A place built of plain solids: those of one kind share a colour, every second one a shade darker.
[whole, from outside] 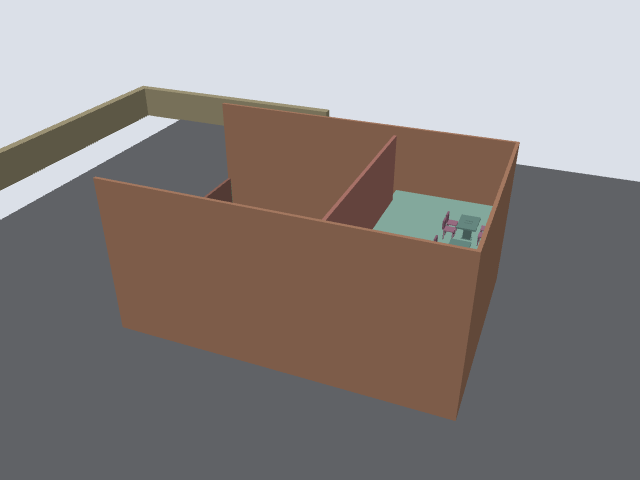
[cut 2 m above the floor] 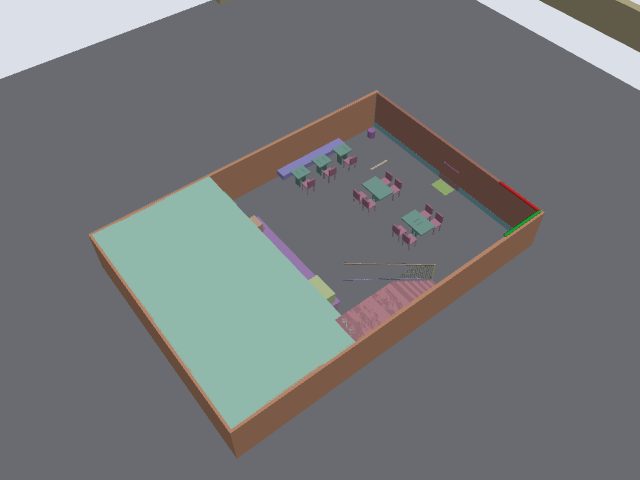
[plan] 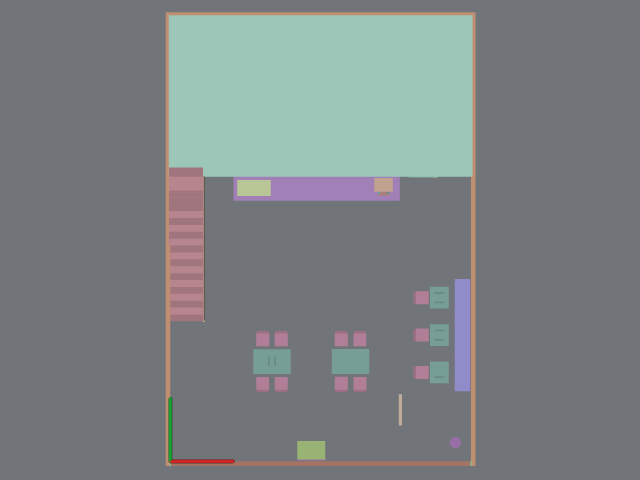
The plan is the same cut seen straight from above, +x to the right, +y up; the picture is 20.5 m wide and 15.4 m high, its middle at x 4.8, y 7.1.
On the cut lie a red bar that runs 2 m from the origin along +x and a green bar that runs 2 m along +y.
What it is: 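A cafe in an old town house with an upstairs room, fitted out in the 2010s to 2020s; 9.6 x 14.3 m; the hall at street level under a ceiling 3.00 m high, its front glazed onto the street; over the flight a stairwell up to the upstairs room's ceiling, 7.10 m over the hall's floor; the upstairs room 3.94 m over the hall's floor, over the rear 5.1 m, shut by plain walls, lit by lamps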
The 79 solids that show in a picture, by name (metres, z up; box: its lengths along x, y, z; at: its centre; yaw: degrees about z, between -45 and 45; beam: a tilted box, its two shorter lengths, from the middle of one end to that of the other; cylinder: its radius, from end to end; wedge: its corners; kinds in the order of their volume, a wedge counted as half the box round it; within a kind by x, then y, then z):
{
 "upper_1": {"box": [9.74, 5.18, 3.99], "at": [4.82, 11.72, 1.95]},
 "street_hedge_1": {"box": [0.6, 15.85, 2.25], "at": [-14.7, -8.07, 1.07]},
 "street_hedge_2": {"box": [39.64, 0.6, 2.25], "at": [4.82, -16.3, 1.07]},
 "street_hedge_3": {"box": [0.6, 15.85, 2.25], "at": [24.34, -8.07, 1.07]},
 "wall_1": {"box": [0.15, 14.56, 7.15], "at": [-0.07, 7.13, 3.52]},
 "wall_2": {"box": [9.94, 0.15, 7.15], "at": [4.82, 14.34, 3.52]},
 "wall_3": {"box": [0.15, 14.56, 7.15], "at": [9.71, 7.13, 3.52]},
 "stair_step_1": {"box": [1.1, 0.44, 0.23], "at": [0.5, 4.71, 0.06]},
 "stair_step_2": {"box": [1.1, 0.44, 0.41], "at": [0.5, 4.93, 0.15]},
 "stair_step_3": {"box": [1.1, 0.44, 0.59], "at": [0.5, 5.15, 0.24]},
 "stair_step_4": {"box": [1.1, 0.44, 0.76], "at": [0.5, 5.37, 0.33]},
 "stair_step_5": {"box": [1.1, 0.44, 0.94], "at": [0.5, 5.59, 0.42]},
 "stair_step_6": {"box": [1.1, 0.44, 1.12], "at": [0.5, 5.82, 0.51]},
 "stair_step_7": {"box": [1.1, 0.44, 1.3], "at": [0.5, 6.04, 0.6]},
 "stair_step_8": {"box": [1.1, 0.44, 1.48], "at": [0.5, 6.26, 0.69]},
 "stair_step_9": {"box": [1.1, 0.44, 1.66], "at": [0.5, 6.48, 0.78]},
 "stair_step_10": {"box": [1.1, 0.44, 1.84], "at": [0.5, 6.7, 0.87]},
 "stair_step_11": {"box": [1.1, 0.44, 2.01], "at": [0.5, 6.92, 0.96]},
 "stair_step_12": {"box": [1.1, 0.44, 2.19], "at": [0.5, 7.14, 1.05]},
 "stair_step_13": {"box": [1.1, 0.44, 2.37], "at": [0.5, 7.36, 1.14]},
 "stair_step_14": {"box": [1.1, 0.44, 2.55], "at": [0.5, 7.58, 1.23]},
 "stair_step_15": {"box": [1.1, 0.44, 2.73], "at": [0.5, 7.8, 1.31]},
 "stair_step_16": {"box": [1.1, 0.44, 2.91], "at": [0.5, 8.03, 1.4]},
 "stair_step_17": {"box": [1.1, 0.44, 3.09], "at": [0.5, 8.25, 1.49]},
 "stair_step_18": {"box": [1.1, 0.44, 3.26], "at": [0.5, 8.47, 1.58]},
 "stair_step_19": {"box": [1.1, 0.44, 3.44], "at": [0.5, 8.69, 1.67]},
 "stair_step_20": {"box": [1.1, 0.44, 3.62], "at": [0.5, 8.91, 1.76]},
 "stair_step_21": {"box": [1.1, 0.52, 3.8], "at": [0.5, 9.17, 1.85]},
 "window_wall_1": {"box": [3.92, 0.15, 3.05], "at": [1.96, -0.07, 1.48]},
 "window_wall_2": {"box": [1.2, 0.15, 3.05], "at": [4.52, -0.07, 1.48]},
 "window_wall_3": {"box": [4.52, 0.15, 3.05], "at": [7.38, -0.07, 1.48]},
 "entrance_wall_1": {"box": [8.54, 0.15, 3.21], "at": [5.37, 9.21, 5.5]},
 "bench_upholstered_1": {"box": [0.5, 3.6, 0.25], "at": [9.37, 4.05, 0.33]},
 "meeting_table_1": {"box": [1.2, 0.8, 0.07], "at": [3.26, 3.2, 0.71]},
 "meeting_table_2": {"box": [1.2, 0.8, 0.07], "at": [3.4, 13.15, 4.65]},
 "meeting_table_3": {"box": [0.06, 0.32, 0.8], "at": [3.5, 13.15, 4.29]},
 "meeting_table_4": {"box": [1.2, 0.8, 0.07], "at": [5.6, 13.15, 4.65]},
 "meeting_table_5": {"box": [1.2, 0.8, 0.07], "at": [5.78, 3.2, 0.71]},
 "meeting_table_6": {"box": [0.6, 0.7, 0.07], "at": [8.63, 2.85, 0.71]},
 "meeting_table_7": {"box": [0.6, 0.7, 0.07], "at": [8.63, 4.05, 0.71]},
 "meeting_table_8": {"box": [0.32, 0.06, 0.8], "at": [8.63, 4.2, 0.35]},
 "meeting_table_9": {"box": [0.6, 0.7, 0.07], "at": [8.63, 5.25, 0.71]},
 "meeting_table_10": {"box": [0.32, 0.06, 0.8], "at": [8.63, 5.4, 0.35]},
 "display_1": {"box": [1.08, 0.52, 0.49], "at": [2.68, 8.77, 1.28]},
 "side_chair_1": {"box": [0.38, 0.08, 0.38], "at": [2.96, 2.26, 0.65]},
 "side_chair_2": {"box": [0.42, 0.42, 0.04], "at": [2.96, 2.5, 0.43]},
 "side_chair_3": {"box": [0.42, 0.42, 0.04], "at": [2.96, 3.9, 0.43]},
 "side_chair_4": {"box": [0.38, 0.08, 0.38], "at": [2.96, 4.14, 0.65]},
 "side_chair_5": {"box": [0.42, 0.42, 0.04], "at": [3.1, 12.45, 4.37]},
 "side_chair_6": {"box": [0.38, 0.08, 0.38], "at": [3.56, 2.26, 0.65]},
 "side_chair_7": {"box": [0.42, 0.42, 0.04], "at": [3.56, 2.5, 0.43]},
 "side_chair_8": {"box": [0.42, 0.42, 0.04], "at": [3.56, 3.9, 0.43]},
 "side_chair_9": {"box": [0.38, 0.08, 0.38], "at": [3.56, 4.14, 0.65]},
 "side_chair_10": {"box": [0.42, 0.42, 0.04], "at": [3.7, 12.45, 4.37]},
 "side_chair_11": {"box": [0.38, 0.08, 0.38], "at": [5.48, 2.26, 0.65]},
 "side_chair_12": {"box": [0.42, 0.42, 0.04], "at": [5.48, 2.5, 0.43]},
 "side_chair_13": {"box": [0.42, 0.42, 0.04], "at": [5.48, 3.9, 0.43]},
 "side_chair_14": {"box": [0.38, 0.08, 0.38], "at": [5.48, 4.14, 0.65]},
 "side_chair_15": {"box": [0.38, 0.08, 0.38], "at": [6.08, 2.26, 0.65]},
 "side_chair_16": {"box": [0.42, 0.42, 0.04], "at": [6.08, 2.5, 0.43]},
 "side_chair_17": {"box": [0.42, 0.42, 0.04], "at": [6.08, 3.9, 0.43]},
 "side_chair_18": {"box": [0.38, 0.08, 0.38], "at": [6.08, 4.14, 0.65]},
 "side_chair_19": {"box": [0.08, 0.38, 0.38], "at": [7.84, 2.85, 0.65]},
 "side_chair_20": {"box": [0.08, 0.38, 0.38], "at": [7.84, 4.05, 0.65]},
 "side_chair_21": {"box": [0.08, 0.38, 0.38], "at": [7.84, 5.25, 0.65]},
 "side_chair_22": {"box": [0.42, 0.42, 0.04], "at": [8.08, 2.85, 0.43]},
 "side_chair_23": {"box": [0.42, 0.42, 0.04], "at": [8.08, 4.05, 0.43]},
 "side_chair_24": {"box": [0.42, 0.42, 0.04], "at": [8.08, 5.25, 0.43]},
 "counter_top_1": {"box": [5.34, 0.78, 0.04], "at": [4.69, 8.75, 1.02]},
 "stallriser_1": {"box": [3.92, 0.05, 0.35], "at": [1.96, -0.02, 0.12]},
 "stallriser_2": {"box": [4.52, 0.05, 0.35], "at": [7.38, -0.02, 0.12]},
 "coffee_machine_1": {"box": [0.6, 0.45, 0.45], "at": [6.84, 8.87, 1.26]},
 "plant_pot_1": {"cylinder": 0.18, "from": [9.14, 0.6, 0.0], "to": [9.14, 0.6, 0.38]},
 "door_mat_1": {"box": [0.9, 0.6, 0.07], "at": [4.52, 0.35, -0.02]},
 "street_door_kick_1": {"box": [1.2, 0.05, 0.35], "at": [4.52, -0.02, 0.12]},
 "stair_guard_rail_1": {"cylinder": 0.022, "from": [1.07, 4.49, 1.11], "to": [1.07, 9.13, 4.87]},
 "cable_protector_1": {"box": [0.1, 1.0, 0.07], "at": [7.38, 1.65, -0.01]},
 "stair_guard_low_1": {"cylinder": 0.012, "from": [1.07, 4.49, 0.26], "to": [1.07, 9.13, 4.02]},
 "coffee_machine_drip_1": {"box": [0.4, 0.12, 0.03], "at": [6.84, 8.59, 1.05]}
}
